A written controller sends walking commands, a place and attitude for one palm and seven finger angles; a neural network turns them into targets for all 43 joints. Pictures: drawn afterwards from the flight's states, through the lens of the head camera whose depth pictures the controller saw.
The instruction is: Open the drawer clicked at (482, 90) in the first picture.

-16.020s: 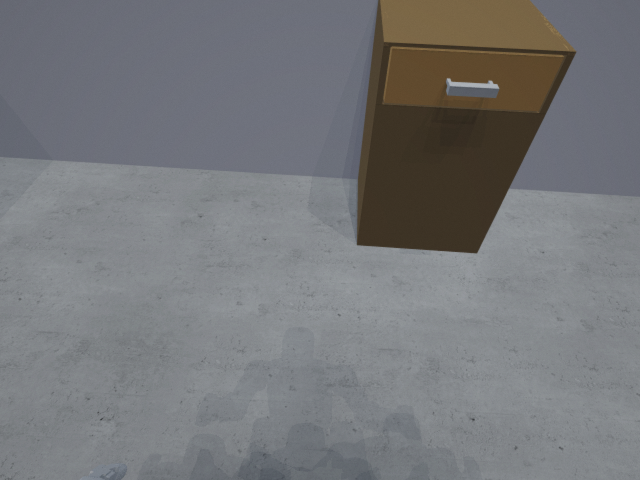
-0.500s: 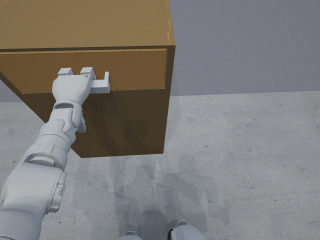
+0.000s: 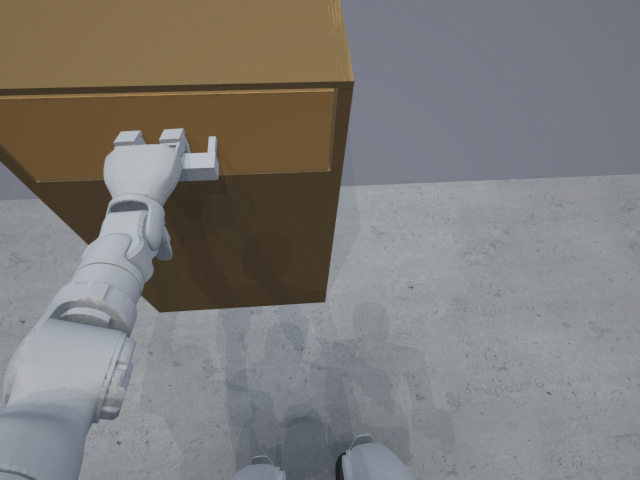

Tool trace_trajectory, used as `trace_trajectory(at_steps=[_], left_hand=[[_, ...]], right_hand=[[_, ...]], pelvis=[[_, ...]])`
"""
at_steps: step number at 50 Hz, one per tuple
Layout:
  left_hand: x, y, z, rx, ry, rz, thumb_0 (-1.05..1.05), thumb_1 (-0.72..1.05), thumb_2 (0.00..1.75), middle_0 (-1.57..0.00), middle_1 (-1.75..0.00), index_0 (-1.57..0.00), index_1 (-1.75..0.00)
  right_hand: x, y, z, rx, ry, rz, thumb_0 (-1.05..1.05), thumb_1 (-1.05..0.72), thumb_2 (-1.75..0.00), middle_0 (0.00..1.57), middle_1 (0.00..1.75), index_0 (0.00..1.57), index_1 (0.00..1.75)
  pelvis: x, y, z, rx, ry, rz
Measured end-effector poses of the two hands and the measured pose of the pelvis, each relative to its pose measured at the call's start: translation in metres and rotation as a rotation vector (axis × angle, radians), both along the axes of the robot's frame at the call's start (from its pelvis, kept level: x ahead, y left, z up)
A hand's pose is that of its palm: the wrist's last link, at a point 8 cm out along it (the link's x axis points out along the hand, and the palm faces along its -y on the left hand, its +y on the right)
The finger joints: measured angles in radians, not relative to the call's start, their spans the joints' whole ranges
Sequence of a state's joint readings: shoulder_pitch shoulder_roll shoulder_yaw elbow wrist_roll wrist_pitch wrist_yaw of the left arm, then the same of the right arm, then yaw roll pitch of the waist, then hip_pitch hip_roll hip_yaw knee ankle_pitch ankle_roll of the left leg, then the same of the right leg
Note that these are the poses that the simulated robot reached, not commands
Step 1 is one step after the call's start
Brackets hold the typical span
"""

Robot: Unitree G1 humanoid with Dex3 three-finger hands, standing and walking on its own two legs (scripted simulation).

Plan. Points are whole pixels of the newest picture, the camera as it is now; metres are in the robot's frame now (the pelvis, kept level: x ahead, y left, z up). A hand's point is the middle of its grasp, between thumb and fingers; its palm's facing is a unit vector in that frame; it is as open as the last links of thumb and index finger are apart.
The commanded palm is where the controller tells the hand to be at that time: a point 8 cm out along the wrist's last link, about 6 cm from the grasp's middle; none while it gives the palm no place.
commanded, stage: lower the fingers behind the handle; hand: left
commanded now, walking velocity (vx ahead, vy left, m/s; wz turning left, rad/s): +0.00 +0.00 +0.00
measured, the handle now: (169, 155) +0.55 +0.18 +0.02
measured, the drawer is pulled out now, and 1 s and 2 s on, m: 0.00 0.00 0.09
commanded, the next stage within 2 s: close the thumb around the handle in 0.02 s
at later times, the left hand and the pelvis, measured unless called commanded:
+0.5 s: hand (160, 195) +0.50 +0.19 +0.00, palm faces -0.06 -0.02 -1.00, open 9.8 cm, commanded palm +0.47 +0.19 +0.06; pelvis +0.00 +0.00 +0.00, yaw +0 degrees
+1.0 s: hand (160, 196) +0.49 +0.19 +0.00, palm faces -0.06 -0.02 -1.00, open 6.1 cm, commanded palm +0.46 +0.18 +0.06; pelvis +0.01 +0.00 +0.00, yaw +0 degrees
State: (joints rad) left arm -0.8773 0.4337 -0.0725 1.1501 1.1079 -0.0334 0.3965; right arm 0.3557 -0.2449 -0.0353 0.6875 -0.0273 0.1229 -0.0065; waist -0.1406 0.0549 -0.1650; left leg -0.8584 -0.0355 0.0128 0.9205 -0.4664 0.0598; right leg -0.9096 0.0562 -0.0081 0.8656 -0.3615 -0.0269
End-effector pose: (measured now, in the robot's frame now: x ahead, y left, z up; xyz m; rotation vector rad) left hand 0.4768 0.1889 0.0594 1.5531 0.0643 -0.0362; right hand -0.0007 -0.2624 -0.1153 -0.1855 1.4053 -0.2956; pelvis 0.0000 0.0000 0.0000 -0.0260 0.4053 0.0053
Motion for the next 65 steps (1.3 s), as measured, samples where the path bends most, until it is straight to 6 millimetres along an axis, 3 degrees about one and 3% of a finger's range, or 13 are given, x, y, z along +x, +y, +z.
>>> trace_trajectory(at_steps=[9, 14, 35, 55, 65], left_hand=[[0.000, 0.000, -0.002, 0.003, -0.022, -0.005, 0.00, -0.48, 0.31, -0.30, -1.20, -0.32, -1.20], [0.001, -0.001, -0.002, 0.009, -0.017, 0.005, 0.00, -0.38, 0.35, -0.31, -1.21, -0.32, -1.21], [0.001, -0.001, 0.000, 0.004, -0.017, -0.001, 0.00, 0.62, 0.78, -0.36, -1.32, -0.39, -1.32], [-0.004, -0.001, -0.001, -0.014, -0.011, 0.001, 0.01, 0.66, 0.74, -0.30, -1.35, -0.36, -1.35], [-0.026, 0.000, -0.002, -0.027, -0.031, -0.007, 0.01, 0.67, 0.75, -0.27, -1.35, -0.34, -1.34]], right_hand=[[-0.002, -0.002, 0.000, -0.008, 0.011, 0.004, 0.01, -0.90, -0.90, 0.20, 0.30, 0.20, 0.30], [0.000, -0.001, 0.000, -0.007, 0.009, 0.001, 0.01, -0.90, -0.90, 0.20, 0.30, 0.20, 0.30], [0.010, -0.001, 0.000, 0.004, 0.000, 0.004, 0.01, -0.90, -0.90, 0.20, 0.30, 0.20, 0.30], [0.023, -0.002, 0.004, 0.012, -0.019, -0.011, 0.01, -0.90, -0.90, 0.20, 0.30, 0.20, 0.30], [0.054, 0.002, 0.006, 0.041, -0.053, 0.007, 0.01, -0.90, -0.90, 0.20, 0.30, 0.20, 0.30]], pelvis=[[0.000, 0.002, -0.002, -0.003, 0.008, 0.005], [0.000, 0.002, -0.002, -0.005, 0.006, 0.006], [0.006, 0.000, 0.001, -0.003, 0.002, 0.002], [0.016, 0.000, 0.007, 0.000, -0.011, -0.019], [0.028, 0.001, 0.014, 0.001, -0.034, -0.021]])
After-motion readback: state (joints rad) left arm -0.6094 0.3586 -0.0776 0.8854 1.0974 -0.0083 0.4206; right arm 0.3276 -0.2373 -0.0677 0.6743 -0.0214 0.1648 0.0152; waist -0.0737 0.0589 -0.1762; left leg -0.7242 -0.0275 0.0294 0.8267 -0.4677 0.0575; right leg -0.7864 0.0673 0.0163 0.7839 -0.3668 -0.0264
